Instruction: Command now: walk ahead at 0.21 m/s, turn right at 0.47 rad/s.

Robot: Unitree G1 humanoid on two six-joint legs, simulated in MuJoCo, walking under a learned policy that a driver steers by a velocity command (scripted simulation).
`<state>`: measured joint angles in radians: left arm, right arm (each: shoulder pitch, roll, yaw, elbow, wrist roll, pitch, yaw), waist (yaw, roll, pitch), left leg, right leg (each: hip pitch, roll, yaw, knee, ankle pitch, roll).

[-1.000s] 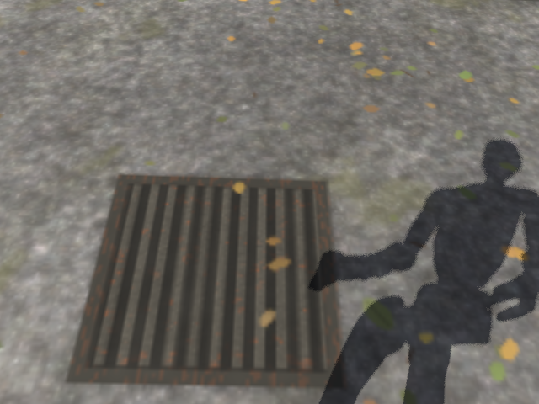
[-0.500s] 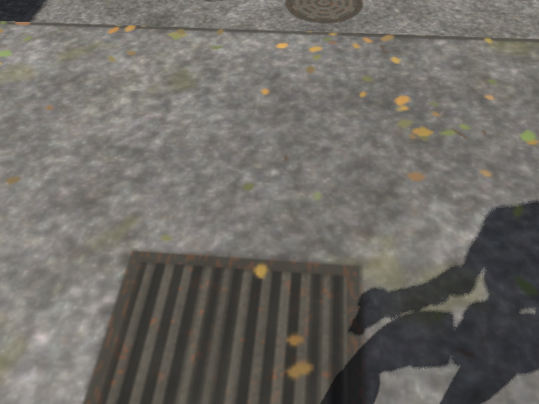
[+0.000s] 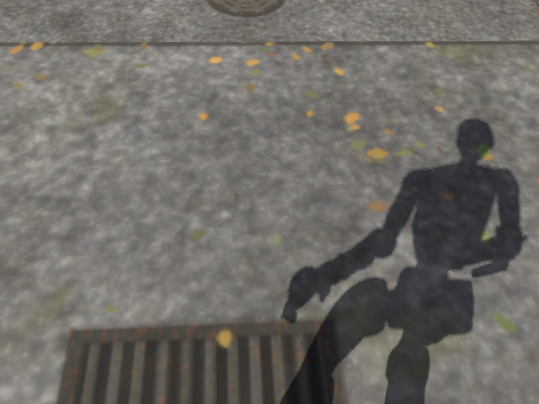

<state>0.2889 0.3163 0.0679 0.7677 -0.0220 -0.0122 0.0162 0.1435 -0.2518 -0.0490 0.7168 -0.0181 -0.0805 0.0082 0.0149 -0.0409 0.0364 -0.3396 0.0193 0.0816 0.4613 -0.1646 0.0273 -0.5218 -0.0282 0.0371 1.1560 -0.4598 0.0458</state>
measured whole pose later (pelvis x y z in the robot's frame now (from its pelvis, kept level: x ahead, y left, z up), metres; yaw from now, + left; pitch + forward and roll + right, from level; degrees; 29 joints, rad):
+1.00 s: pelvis +0.09 +0.00 +0.01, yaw -35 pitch +1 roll -1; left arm 0.22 0.34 0.10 0.60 -0.02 0.07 0.01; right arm 0.15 -0.26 -0.06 0.74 -0.01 0.02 -0.04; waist -0.01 -0.04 0.05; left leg -0.23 0.05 0.07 0.43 -0.23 0.01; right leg -0.51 -0.01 0.05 1.01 -0.38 0.10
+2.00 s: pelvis +0.05 -0.03 +0.00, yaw -65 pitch +0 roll +0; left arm 0.18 0.28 0.05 0.64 -0.01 0.05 0.01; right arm 0.17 -0.27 -0.05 0.73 0.01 0.01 -0.01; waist -0.02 0.00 0.05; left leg -0.25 0.04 0.02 0.52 -0.27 -0.02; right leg -0.22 0.00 0.05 0.49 -0.25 0.03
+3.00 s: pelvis +0.08 -0.06 -0.01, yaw -65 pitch -1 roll -1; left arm 0.31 0.25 0.05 0.95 -0.03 -0.02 0.02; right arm 0.30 -0.25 -0.03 0.98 0.03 -0.07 -0.01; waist 0.00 -0.01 0.00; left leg -0.24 0.02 0.04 0.61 -0.41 0.06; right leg -0.15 0.01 0.06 0.52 -0.37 -0.02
